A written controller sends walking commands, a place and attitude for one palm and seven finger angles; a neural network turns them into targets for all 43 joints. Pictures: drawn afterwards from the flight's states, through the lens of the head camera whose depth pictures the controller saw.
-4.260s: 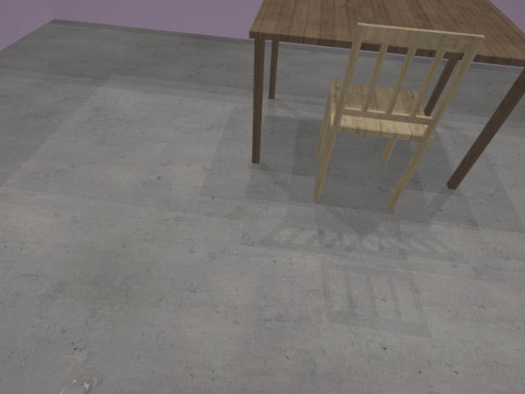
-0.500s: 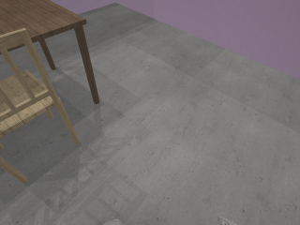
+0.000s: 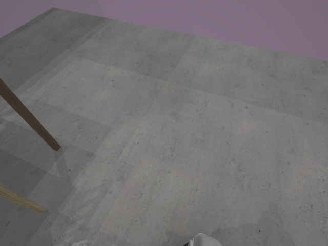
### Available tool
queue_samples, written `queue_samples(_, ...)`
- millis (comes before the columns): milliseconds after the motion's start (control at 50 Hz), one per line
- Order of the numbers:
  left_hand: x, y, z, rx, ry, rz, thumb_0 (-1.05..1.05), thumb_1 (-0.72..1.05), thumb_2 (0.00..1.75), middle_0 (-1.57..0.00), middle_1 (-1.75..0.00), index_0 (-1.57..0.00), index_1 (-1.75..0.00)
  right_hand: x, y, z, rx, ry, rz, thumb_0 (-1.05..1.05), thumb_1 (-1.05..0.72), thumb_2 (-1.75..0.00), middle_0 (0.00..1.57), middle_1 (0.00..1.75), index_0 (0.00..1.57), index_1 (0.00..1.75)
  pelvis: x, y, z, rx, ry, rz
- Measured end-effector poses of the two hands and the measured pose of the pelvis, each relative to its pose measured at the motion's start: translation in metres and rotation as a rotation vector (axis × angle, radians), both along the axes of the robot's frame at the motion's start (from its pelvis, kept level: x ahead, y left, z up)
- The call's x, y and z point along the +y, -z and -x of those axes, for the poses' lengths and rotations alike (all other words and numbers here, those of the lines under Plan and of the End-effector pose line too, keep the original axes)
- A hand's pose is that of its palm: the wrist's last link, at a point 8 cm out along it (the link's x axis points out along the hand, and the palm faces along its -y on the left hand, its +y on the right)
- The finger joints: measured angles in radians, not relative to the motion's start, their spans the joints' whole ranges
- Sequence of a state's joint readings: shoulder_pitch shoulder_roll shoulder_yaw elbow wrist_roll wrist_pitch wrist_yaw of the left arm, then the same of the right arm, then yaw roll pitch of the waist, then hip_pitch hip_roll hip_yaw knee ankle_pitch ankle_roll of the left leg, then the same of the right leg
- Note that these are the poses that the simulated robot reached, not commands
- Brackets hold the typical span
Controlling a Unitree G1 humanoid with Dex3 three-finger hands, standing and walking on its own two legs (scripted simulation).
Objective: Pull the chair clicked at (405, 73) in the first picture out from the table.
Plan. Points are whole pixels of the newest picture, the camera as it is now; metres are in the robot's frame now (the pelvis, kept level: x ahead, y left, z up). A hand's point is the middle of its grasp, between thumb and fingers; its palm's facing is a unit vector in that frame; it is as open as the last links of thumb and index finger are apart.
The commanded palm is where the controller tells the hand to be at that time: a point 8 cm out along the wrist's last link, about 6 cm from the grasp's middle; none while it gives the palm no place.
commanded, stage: walk to a spot facing it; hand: left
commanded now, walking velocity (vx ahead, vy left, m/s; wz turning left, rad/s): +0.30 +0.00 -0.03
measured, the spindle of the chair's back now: out of the picture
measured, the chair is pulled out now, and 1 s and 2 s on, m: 0.00 0.00 0.00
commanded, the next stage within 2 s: turn to face it in 0.06 s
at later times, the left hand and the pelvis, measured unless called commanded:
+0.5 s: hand (98, 237) +0.16 +0.21 -0.18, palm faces +0.19 -0.97 -0.14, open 7.4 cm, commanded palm none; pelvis +0.17 +0.05 +0.01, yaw +7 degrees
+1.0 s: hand (95, 205) +0.23 +0.22 -0.12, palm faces +0.37 -0.88 -0.29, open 7.4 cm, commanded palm none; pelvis +0.19 -0.01 +0.02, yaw +23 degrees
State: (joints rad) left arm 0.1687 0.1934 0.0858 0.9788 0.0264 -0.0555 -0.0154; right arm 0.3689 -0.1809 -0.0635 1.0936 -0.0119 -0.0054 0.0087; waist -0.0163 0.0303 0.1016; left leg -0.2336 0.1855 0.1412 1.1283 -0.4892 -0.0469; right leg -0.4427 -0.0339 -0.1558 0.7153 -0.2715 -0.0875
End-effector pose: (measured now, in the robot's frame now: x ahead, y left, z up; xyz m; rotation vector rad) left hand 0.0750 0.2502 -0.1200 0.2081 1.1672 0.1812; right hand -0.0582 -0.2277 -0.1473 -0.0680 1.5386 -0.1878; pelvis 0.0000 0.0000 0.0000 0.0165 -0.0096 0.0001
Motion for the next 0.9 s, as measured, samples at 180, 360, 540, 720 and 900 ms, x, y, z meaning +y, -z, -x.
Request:
queue_samples(180,-0.023,-0.016,-0.031,0.088,-0.003,0.036,0.0,0.92,0.89,-0.2,-0.3,-0.2,-0.3,-0.004,-0.031,-0.173,-0.316,-0.033,0.017,0.01,-0.92,-0.9,0.2,0.3,0.19,0.3,-0.003,-0.028,-0.071,0.006,0.021,0.012)
queue_samples(360,-0.023,0.01,-0.051,0.138,-0.118,0.129,0.0,0.91,0.89,-0.2,-0.3,-0.2,-0.3,0.032,-0.038,-0.283,-0.359,-0.156,0.014,0.01,-0.91,-0.9,0.2,0.3,0.19,0.3,0.019,-0.021,-0.139,-0.016,-0.064,0.057)
queue_samples(540,0.022,0.025,-0.086,0.157,-0.204,0.12,0.0,0.91,0.89,-0.2,-0.3,-0.2,-0.3,0.053,-0.034,-0.325,-0.327,-0.231,0.072,0.0,-0.92,-0.9,0.2,0.3,0.2,0.3,0.048,-0.01,-0.172,-0.013,-0.133,0.046)
queue_samples(720,0.06,-0.007,-0.135,0.019,-0.239,0.02,0.0,0.91,0.9,-0.2,-0.3,-0.2,-0.3,0.047,-0.041,-0.333,-0.272,-0.269,0.06,0.01,-0.91,-0.9,0.2,0.3,0.2,0.3,0.045,-0.022,-0.182,0.017,-0.212,0.052)
queue_samples(900,0.038,-0.026,-0.155,-0.074,-0.286,-0.031,0.0,0.91,0.9,-0.2,-0.3,-0.2,-0.3,0.011,-0.031,-0.353,-0.258,-0.328,0.037,0.01,-0.91,-0.9,0.2,0.3,0.2,0.3,0.012,-0.02,-0.188,0.033,-0.32,0.04)
